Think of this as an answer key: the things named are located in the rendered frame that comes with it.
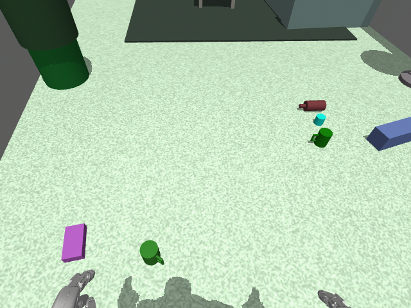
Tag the right robot hand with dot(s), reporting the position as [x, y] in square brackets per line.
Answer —
[332, 300]

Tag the sofa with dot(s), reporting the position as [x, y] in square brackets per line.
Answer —
[299, 14]

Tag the potted plant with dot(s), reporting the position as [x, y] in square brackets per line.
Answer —
[46, 28]

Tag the left robot hand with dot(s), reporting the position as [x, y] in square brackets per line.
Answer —
[69, 296]

